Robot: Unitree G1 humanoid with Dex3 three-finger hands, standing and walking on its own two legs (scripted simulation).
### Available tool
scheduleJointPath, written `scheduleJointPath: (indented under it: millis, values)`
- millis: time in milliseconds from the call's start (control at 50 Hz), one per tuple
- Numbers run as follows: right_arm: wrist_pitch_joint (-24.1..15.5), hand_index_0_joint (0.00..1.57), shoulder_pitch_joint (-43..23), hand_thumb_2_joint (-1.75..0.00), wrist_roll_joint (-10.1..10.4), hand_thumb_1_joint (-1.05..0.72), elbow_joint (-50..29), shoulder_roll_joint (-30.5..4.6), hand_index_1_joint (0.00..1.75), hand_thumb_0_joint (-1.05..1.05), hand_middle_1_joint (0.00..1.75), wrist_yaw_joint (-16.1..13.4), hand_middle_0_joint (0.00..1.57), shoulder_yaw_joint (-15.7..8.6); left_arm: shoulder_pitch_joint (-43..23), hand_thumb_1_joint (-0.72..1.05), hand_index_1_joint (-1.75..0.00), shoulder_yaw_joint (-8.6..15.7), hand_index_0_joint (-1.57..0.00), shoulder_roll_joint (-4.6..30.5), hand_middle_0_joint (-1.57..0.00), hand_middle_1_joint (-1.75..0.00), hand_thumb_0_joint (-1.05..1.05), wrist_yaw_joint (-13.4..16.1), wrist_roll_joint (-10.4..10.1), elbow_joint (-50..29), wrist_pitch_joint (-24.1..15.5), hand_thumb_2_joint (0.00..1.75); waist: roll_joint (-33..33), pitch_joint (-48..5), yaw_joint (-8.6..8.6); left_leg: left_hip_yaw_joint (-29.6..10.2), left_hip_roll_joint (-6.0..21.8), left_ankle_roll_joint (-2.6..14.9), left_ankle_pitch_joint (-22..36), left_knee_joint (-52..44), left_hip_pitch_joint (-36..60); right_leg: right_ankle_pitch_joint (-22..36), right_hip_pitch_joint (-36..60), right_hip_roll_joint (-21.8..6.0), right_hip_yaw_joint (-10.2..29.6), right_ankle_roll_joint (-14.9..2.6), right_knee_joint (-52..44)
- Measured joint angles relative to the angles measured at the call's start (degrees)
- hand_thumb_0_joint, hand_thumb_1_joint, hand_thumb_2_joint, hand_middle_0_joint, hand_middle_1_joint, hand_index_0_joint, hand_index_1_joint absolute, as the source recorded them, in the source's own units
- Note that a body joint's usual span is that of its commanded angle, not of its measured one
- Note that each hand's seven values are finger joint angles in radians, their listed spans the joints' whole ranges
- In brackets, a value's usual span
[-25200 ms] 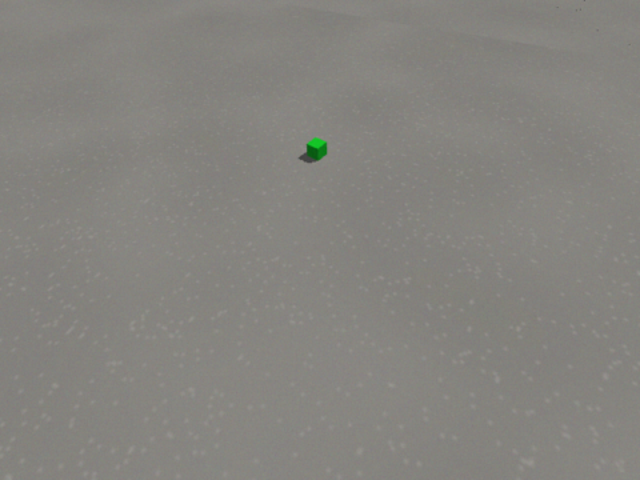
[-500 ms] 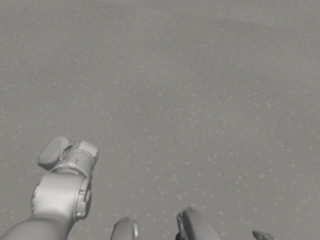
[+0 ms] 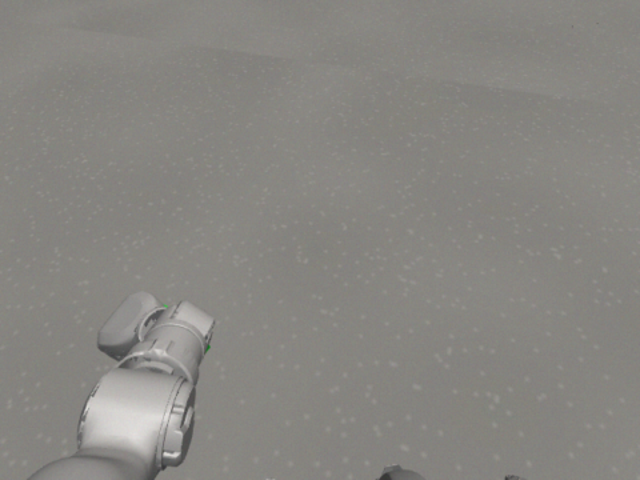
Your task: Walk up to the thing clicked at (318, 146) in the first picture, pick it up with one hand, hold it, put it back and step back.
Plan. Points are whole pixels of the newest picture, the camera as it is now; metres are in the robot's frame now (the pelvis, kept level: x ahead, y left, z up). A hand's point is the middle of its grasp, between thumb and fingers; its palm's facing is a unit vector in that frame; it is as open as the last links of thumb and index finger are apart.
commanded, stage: hold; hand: left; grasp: from above
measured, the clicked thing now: (170, 344) +0.36 +0.24 -0.09
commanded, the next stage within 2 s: crouch in 1.88 s
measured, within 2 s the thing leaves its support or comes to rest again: neither
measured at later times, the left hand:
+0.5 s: hand (154, 327) +0.35 +0.23 -0.02, palm faces -0.17 -0.40 -0.90, open 9.8 cm
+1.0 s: hand (154, 317) +0.36 +0.23 +0.00, palm faces -0.15 -0.40 -0.90, open 9.9 cm
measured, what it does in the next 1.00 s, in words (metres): stands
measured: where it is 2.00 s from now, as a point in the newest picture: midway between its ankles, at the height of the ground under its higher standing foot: outside the picture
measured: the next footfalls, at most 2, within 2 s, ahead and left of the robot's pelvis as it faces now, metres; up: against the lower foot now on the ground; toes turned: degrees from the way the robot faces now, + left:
none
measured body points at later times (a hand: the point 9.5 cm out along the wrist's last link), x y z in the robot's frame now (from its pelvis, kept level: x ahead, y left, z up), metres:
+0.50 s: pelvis +0.02 +0.00 +0.02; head +0.05 -0.01 +0.47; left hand +0.36 +0.25 +0.03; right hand +0.12 -0.25 -0.11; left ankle +0.02 +0.14 -0.69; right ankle +0.03 -0.11 -0.69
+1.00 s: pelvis +0.03 +0.00 +0.03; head +0.05 -0.02 +0.48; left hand +0.36 +0.24 +0.05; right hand +0.14 -0.26 -0.10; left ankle +0.02 +0.14 -0.69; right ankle +0.03 -0.11 -0.69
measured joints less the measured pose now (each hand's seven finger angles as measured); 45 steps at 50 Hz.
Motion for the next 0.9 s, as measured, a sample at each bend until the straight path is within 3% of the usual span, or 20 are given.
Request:
scheduleJointPath:
  millis: [180,900]
  values:
    - [0.6,0.20,-1.1,-0.90,-0.3,-0.91,-0.6,-0.1,0.30,0.01,0.30,0.8,0.20,-0.1,1.4,0.14,-0.52,0.4,-0.65,-1.1,-0.83,-0.59,0.05,0.6,0.0,-1.3,-0.5,0.38,-0.6,1.2,0.50,0.5,-0.3,0.33,0.7,-3.2,4.0,0.6,3.8,-0.3,0.5,0.28,-2.9]
    - [2.9,0.20,-2.6,-0.90,0.7,-0.91,-2.1,-0.6,0.30,0.01,0.30,1.1,0.19,0.1,3.5,0.14,-0.54,-2.2,-0.62,-2.7,-0.82,-0.61,0.04,-0.1,-1.0,-7.4,3.5,0.40,0.2,2.9,2.20,0.7,-0.6,0.26,2.5,-12.2,15.1,1.7,14.4,-0.7,0.5,0.11,-10.6]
